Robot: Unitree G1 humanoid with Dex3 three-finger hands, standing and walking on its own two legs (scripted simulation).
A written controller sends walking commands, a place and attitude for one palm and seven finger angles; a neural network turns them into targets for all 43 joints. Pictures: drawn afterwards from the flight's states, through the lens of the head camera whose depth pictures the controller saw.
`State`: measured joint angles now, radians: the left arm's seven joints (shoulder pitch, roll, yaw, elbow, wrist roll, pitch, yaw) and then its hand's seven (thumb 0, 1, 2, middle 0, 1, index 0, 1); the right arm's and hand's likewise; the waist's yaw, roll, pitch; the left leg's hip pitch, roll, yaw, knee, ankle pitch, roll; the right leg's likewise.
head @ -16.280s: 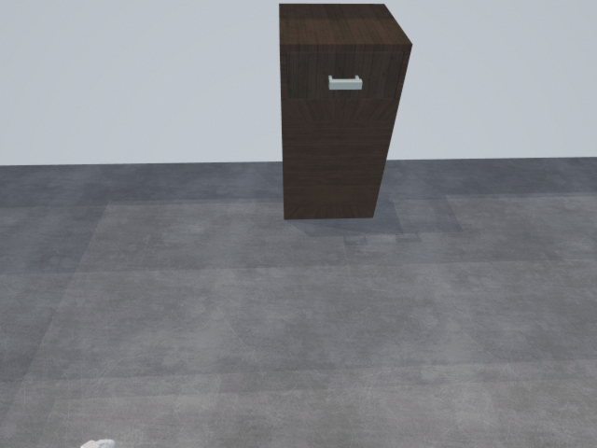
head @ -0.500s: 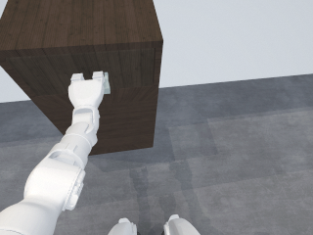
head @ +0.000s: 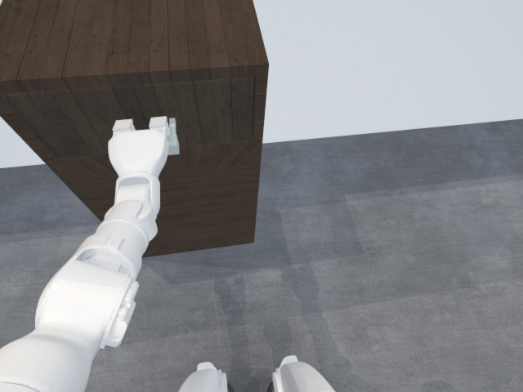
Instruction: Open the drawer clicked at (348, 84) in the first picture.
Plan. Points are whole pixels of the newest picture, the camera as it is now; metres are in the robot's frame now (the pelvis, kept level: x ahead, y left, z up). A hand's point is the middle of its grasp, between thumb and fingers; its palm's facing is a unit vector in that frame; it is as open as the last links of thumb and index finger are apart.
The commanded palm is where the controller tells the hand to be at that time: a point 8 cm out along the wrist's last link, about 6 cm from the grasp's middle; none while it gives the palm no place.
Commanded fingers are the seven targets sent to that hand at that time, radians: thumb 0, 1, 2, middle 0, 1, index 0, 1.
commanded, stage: pull the drawer open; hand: left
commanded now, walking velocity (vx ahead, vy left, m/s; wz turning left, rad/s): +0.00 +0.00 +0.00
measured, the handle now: (146, 136) +0.55 +0.15 +0.00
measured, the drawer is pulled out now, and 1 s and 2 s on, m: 0.00 0.03 0.19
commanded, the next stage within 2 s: none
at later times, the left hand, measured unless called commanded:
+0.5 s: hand (149, 185) +0.46 +0.14 -0.02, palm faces -0.02 -0.05 -1.00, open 6.1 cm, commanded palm +0.44 +0.15 +0.03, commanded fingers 0.00 0.90 0.90 -0.40 -1.35 -0.40 -1.35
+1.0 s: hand (148, 184) +0.46 +0.15 -0.02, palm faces -0.02 -0.01 -1.00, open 6.1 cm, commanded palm +0.45 +0.15 +0.03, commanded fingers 0.00 0.90 0.90 -0.40 -1.35 -0.40 -1.35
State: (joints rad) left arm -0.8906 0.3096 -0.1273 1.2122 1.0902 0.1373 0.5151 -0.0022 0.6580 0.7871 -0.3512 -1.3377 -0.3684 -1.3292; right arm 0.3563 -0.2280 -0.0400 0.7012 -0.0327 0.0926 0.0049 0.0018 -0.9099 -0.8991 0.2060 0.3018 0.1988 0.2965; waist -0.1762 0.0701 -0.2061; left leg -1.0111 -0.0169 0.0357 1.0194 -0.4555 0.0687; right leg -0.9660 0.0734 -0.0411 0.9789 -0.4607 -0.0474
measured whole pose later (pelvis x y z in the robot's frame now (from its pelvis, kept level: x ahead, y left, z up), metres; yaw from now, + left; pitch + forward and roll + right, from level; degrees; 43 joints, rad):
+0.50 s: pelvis +0.03 +0.00 +0.02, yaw -1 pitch +23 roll -2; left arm -0.62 0.23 -0.16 0.98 1.10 0.13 0.54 0.00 0.70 0.76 -0.28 -1.35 -0.33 -1.30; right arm 0.33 -0.22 -0.07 0.68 -0.03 0.14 0.03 0.00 -0.91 -0.90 0.21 0.30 0.20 0.30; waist -0.10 0.06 -0.22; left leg -0.86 -0.02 0.06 0.93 -0.47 0.07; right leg -0.82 0.08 -0.01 0.89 -0.46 -0.04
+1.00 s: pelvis +0.00 +0.00 +0.00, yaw +0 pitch +23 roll -2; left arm -0.79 0.27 -0.14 1.15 1.10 0.13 0.54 -0.01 0.66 0.81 -0.34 -1.35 -0.36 -1.33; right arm 0.34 -0.22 -0.04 0.70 -0.02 0.11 0.00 0.00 -0.91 -0.90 0.21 0.30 0.20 0.30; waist -0.14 0.06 -0.20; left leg -0.96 -0.02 0.04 1.00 -0.45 0.07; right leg -0.92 0.07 -0.03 0.97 -0.46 -0.05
